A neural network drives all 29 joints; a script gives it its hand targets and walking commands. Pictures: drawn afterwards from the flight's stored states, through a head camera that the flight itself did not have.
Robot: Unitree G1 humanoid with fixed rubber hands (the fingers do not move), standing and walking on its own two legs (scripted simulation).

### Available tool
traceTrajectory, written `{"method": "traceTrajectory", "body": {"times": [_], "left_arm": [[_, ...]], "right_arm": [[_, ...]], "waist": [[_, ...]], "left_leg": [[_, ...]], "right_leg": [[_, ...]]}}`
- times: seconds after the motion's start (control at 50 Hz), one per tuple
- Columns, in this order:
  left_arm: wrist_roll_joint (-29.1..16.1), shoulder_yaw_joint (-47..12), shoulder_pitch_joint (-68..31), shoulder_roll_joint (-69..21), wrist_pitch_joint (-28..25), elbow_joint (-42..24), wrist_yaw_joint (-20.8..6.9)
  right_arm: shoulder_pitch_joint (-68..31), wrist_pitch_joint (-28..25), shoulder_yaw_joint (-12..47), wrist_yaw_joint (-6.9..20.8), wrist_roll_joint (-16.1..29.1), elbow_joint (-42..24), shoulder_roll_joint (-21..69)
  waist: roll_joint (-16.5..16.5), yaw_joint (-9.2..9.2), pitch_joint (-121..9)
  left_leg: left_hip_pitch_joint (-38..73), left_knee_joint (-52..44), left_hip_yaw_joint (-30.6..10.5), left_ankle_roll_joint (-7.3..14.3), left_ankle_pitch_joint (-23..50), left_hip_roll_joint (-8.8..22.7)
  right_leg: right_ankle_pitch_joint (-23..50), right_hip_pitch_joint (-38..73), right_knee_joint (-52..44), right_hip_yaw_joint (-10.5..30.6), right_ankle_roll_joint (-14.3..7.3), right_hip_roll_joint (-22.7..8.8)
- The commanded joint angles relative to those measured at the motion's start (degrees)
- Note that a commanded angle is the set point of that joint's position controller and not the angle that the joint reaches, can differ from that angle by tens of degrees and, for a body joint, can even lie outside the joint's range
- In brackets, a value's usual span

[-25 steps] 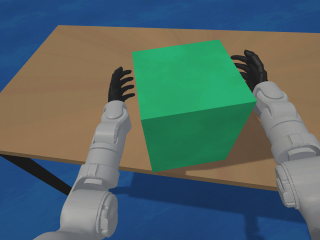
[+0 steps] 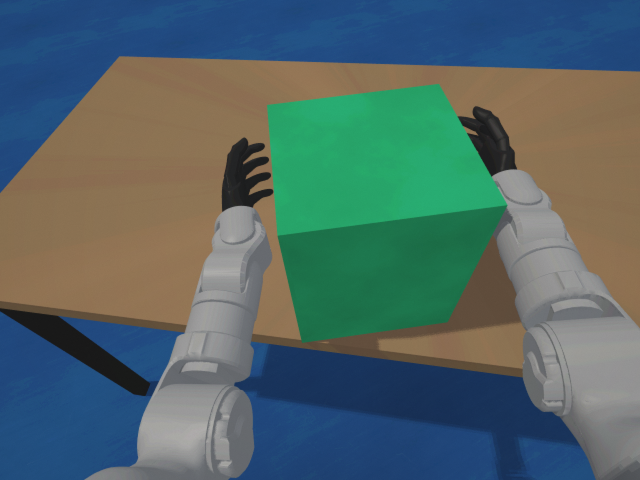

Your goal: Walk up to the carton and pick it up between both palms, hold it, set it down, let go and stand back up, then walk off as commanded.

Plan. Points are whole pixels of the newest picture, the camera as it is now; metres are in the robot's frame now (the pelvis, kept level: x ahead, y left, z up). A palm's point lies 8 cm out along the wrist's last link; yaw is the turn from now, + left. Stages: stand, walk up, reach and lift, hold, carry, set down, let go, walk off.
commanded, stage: reach and lift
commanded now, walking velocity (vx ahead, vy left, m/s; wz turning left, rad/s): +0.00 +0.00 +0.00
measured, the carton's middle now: (365, 223) +0.43 +0.00 +0.07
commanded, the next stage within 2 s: none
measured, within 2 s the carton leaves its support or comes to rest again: leaves its support in 1.06 s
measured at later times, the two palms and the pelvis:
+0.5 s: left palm (230, 218) +0.39 +0.16 +0.12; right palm (483, 185) +0.45 -0.13 +0.13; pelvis -0.01 +0.00 +0.00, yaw +0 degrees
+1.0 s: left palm (229, 217) +0.39 +0.17 +0.12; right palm (484, 186) +0.45 -0.13 +0.13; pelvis -0.01 +0.00 +0.00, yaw +0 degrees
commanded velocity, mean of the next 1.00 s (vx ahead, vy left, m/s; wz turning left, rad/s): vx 0.00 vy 0.00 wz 0.00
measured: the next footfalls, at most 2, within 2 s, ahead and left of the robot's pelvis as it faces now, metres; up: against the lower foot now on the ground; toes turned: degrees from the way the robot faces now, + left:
none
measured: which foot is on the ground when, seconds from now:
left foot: down 0.00-1.00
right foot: down 0.00-1.00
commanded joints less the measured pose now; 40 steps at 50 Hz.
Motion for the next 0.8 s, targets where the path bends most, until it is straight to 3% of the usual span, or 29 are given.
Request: {"method": "traceTrajectory", "body": {"times": [0.0,0.02,0.06,0.1,0.12,0.14,0.16,0.18,0.2,0.22,0.24,0.26,0.28,0.36,0.38,0.46,0.48,0.5,0.52,0.58,0.6,0.62,0.66,0.68,0.72,0.74,0.76,0.78], "left_arm": [[10.9,0.2,-26.7,-10.7,-4.1,-6.2,-5.3],[12.5,-0.1,-29.7,-15.0,-4.7,-7.3,-6.6],[15.0,-1.1,-29.4,-24.2,-5.3,-3.6,-10.2],[16.0,-1.2,-26.8,-24.8,-5.7,-3.8,-11.5],[16.5,-0.3,-25.5,-23.9,-5.7,-2.7,-11.9],[16.6,-0.5,-26.5,-23.7,-6.1,-3.6,-11.8],[16.5,-0.3,-26.8,-23.9,-5.9,-3.2,-11.9],[16.7,0.2,-25.9,-23.5,-5.5,-2.4,-12.1],[17.4,3.0,-25.1,-22.8,-5.1,0.3,-12.7],[18.1,4.3,-23.9,-22.1,-4.9,1.2,-12.9],[17.8,5.3,-25.2,-21.6,-5.0,0.9,-12.8],[17.2,3.6,-26.4,-22.2,-5.4,-0.6,-12.8],[17.4,4.7,-27.9,-22.0,-5.7,0.0,-12.7],[17.8,4.3,-28.8,-22.1,-5.1,-1.1,-12.1],[17.6,2.4,-29.6,-23.2,-5.1,-2.9,-11.7],[17.1,2.6,-31.2,-23.3,-4.7,-1.7,-11.2],[17.2,1.7,-31.4,-23.3,-5.1,-2.0,-11.3],[17.6,3.2,-29.6,-22.0,-4.8,-0.7,-11.3],[16.6,1.4,-31.1,-23.3,-5.1,-1.8,-11.2],[17.7,1.7,-33.0,-23.0,-4.8,-1.9,-10.9],[16.8,0.4,-31.4,-24.0,-4.8,-2.3,-10.6],[16.6,0.3,-32.2,-23.8,-5.1,-2.8,-10.5],[17.3,1.0,-29.9,-23.9,-4.9,-1.9,-10.7],[17.4,0.1,-30.0,-24.7,-5.1,-1.4,-10.8],[18.0,1.2,-30.5,-23.9,-5.3,-1.5,-10.5],[17.3,-1.1,-30.8,-25.5,-5.1,-2.9,-10.3],[17.2,0.4,-31.2,-24.0,-4.8,-1.4,-10.5],[17.2,0.6,-29.9,-24.4,-5.1,-1.9,-10.7]], "right_arm": [[-24.2,-5.2,-4.0,3.3,-8.7,-4.3,15.4],[-26.3,-6.0,-4.6,4.6,-11.6,-5.2,21.1],[-26.5,-7.1,-5.8,7.2,-18.0,-4.2,34.3],[-23.2,-8.3,-6.1,8.0,-21.6,-3.7,37.5],[-21.5,-8.3,-7.5,8.3,-22.7,-2.9,36.8],[-22.3,-8.9,-7.8,8.4,-23.6,-3.5,37.6],[-21.8,-8.5,-8.6,8.7,-24.3,-3.4,38.6],[-20.6,-8.5,-10.5,8.7,-25.0,-2.4,37.8],[-20.9,-7.9,-10.2,8.6,-25.3,-1.2,38.6],[-21.2,-8.1,-9.6,8.7,-25.2,-2.6,39.1],[-21.5,-7.9,-10.7,9.0,-25.7,-2.0,38.4],[-20.9,-8.2,-11.8,9.0,-26.6,-2.0,39.9],[-22.4,-8.4,-12.8,9.3,-27.0,-3.0,39.6],[-22.2,-7.6,-15.1,9.8,-28.4,0.0,37.3],[-23.7,-8.2,-16.1,9.8,-28.8,-1.5,37.4],[-23.1,-7.8,-15.7,10.2,-28.3,-0.6,37.5],[-22.4,-8.1,-16.3,9.9,-29.0,0.5,38.1],[-23.0,-7.9,-15.3,9.8,-28.3,-0.6,38.1],[-23.5,-8.6,-16.1,9.8,-28.7,-1.6,37.9],[-25.0,-8.4,-16.7,10.1,-29.0,-0.6,38.0],[-24.8,-8.7,-16.6,9.9,-28.6,-0.9,36.9],[-23.9,-8.7,-17.8,9.8,-28.8,0.2,36.0],[-23.8,-9.1,-15.7,9.8,-28.5,-0.3,37.2],[-23.7,-9.5,-16.0,9.7,-29.4,-0.6,37.9],[-24.5,-9.8,-16.4,9.8,-28.4,-1.2,38.1],[-24.2,-9.9,-15.6,9.8,-27.8,-2.5,38.6],[-23.4,-9.3,-15.9,9.7,-28.0,-0.2,38.0],[-23.3,-9.3,-16.3,9.4,-28.9,-0.4,38.3]], "waist": [[-5.2,0.20,-39.9],[-4.9,0.75,-40.1],[-7.6,0.14,-39.4],[-7.5,-1.18,-40.0],[-6.4,-2.06,-39.3],[-6.3,-1.16,-39.4],[-5.5,-1.50,-38.5],[-6.1,-2.68,-36.8],[-9.2,-1.03,-34.1],[-8.8,0.16,-32.7],[-9.3,-0.10,-31.9],[-9.2,-1.50,-32.1],[-8.2,-0.67,-32.0],[-7.0,-2.31,-31.3],[-6.6,-3.20,-32.9],[-7.6,-2.40,-31.6],[-6.6,-3.83,-33.0],[-7.8,-1.89,-31.2],[-6.0,-3.23,-35.6],[-5.1,-2.53,-33.1],[-5.7,-3.59,-35.8],[-5.3,-4.51,-35.6],[-6.4,-2.45,-33.5],[-7.8,-3.21,-34.8],[-5.4,-2.57,-34.8],[-4.7,-3.18,-36.5],[-5.9,-3.20,-33.8],[-6.8,-2.95,-33.6]], "left_leg": [[9.4,-0.6,3.4,1.0,14.0,-3.1],[9.5,-1.4,3.7,1.1,12.8,-3.4],[8.1,-1.7,4.5,1.7,13.5,-3.9],[6.8,-1.6,5.5,2.0,15.0,-4.5],[6.0,-2.4,5.3,2.1,13.9,-4.6],[4.7,-2.8,5.5,2.2,14.0,-4.8],[5.5,-3.0,5.6,2.5,12.1,-4.8],[5.5,-3.9,5.6,2.6,11.5,-4.5],[4.5,-4.4,6.0,3.5,9.4,-4.7],[2.8,-5.3,6.2,3.7,8.2,-5.0],[3.4,-5.2,6.2,3.8,7.3,-4.8],[3.9,-5.0,6.3,3.5,7.4,-4.7],[4.0,-5.1,6.0,3.4,7.5,-4.6],[6.0,-5.3,5.5,3.2,6.3,-4.3],[7.8,-4.3,5.2,2.7,8.9,-3.9],[9.9,-4.7,5.7,3.0,7.3,-3.6],[9.9,-4.3,5.7,2.6,7.9,-4.0],[8.4,-4.6,5.8,3.1,6.9,-4.1],[9.7,-3.8,5.6,2.6,8.5,-3.9],[9.1,-4.3,5.9,2.6,6.0,-4.3],[11.0,-3.4,5.6,2.4,9.6,-3.6],[10.9,-3.3,5.3,2.1,9.4,-3.6],[10.4,-3.5,5.4,2.6,9.8,-3.7],[10.1,-3.5,5.3,2.6,10.1,-3.8],[9.2,-3.4,5.6,2.4,8.8,-3.9],[10.6,-3.0,5.3,2.2,10.5,-3.7],[9.9,-3.3,5.7,2.9,8.2,-3.8],[11.4,-3.7,5.5,2.7,10.4,-3.6]], "right_leg": [[24.9,23.9,-0.8,-0.7,4.2,-1.0],[24.2,24.9,-0.6,-1.0,4.5,-1.5],[29.2,28.3,0.1,-1.2,5.2,-2.2],[38.2,33.4,1.9,-0.9,6.0,-3.1],[37.0,34.4,1.8,-1.1,6.0,-3.5],[37.9,35.2,2.7,-1.2,6.2,-3.4],[37.0,35.3,2.2,-0.7,6.5,-3.8],[36.3,34.8,1.9,-0.9,6.7,-3.9],[36.8,36.0,1.5,-0.1,7.6,-4.3],[35.2,37.3,1.4,0.4,7.7,-4.8],[31.8,36.2,1.3,0.4,7.7,-4.5],[30.0,36.3,1.0,0.1,7.6,-4.3],[27.5,35.2,0.8,-0.1,7.3,-4.2],[21.8,31.9,-0.7,-1.7,6.3,-3.2],[23.8,30.5,-0.4,-2.7,6.2,-2.7],[19.3,29.1,-1.3,-2.5,5.9,-2.3],[20.0,29.5,-1.5,-2.5,5.6,-2.6],[20.3,29.6,-1.6,-2.1,5.9,-2.7],[19.8,30.2,-1.5,-2.6,5.3,-2.5],[17.0,28.4,-1.6,-2.5,4.9,-2.6],[21.7,27.8,-1.3,-3.8,4.9,-2.0],[19.9,26.6,-1.8,-4.1,4.8,-1.8],[22.1,28.0,-1.6,-3.4,5.0,-1.9],[24.1,29.7,-1.1,-3.4,5.2,-2.0],[21.1,29.3,-1.3,-3.3,5.4,-2.1],[22.3,29.2,-1.0,-3.4,5.1,-2.1],[21.5,29.1,-1.5,-2.9,5.3,-2.4],[21.9,28.6,-1.7,-3.2,5.3,-2.2]]}}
